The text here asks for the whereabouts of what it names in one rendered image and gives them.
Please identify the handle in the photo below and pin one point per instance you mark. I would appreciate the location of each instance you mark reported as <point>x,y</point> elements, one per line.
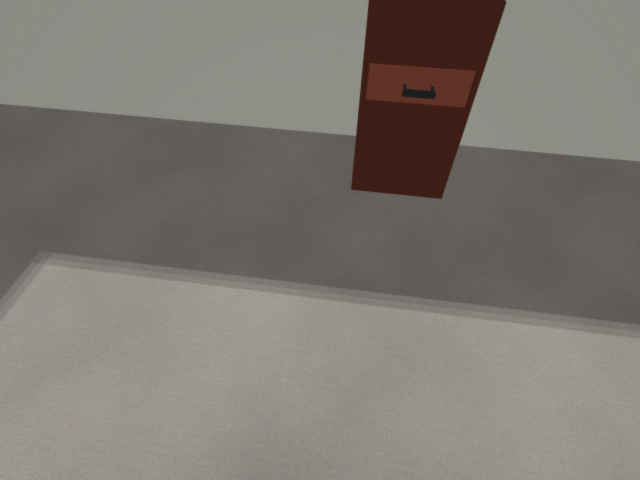
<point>419,93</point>

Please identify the cabinet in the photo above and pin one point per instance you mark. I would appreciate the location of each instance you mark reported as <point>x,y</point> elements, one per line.
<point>407,148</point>

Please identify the drawer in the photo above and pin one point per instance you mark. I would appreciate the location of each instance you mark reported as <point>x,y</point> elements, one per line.
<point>385,83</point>

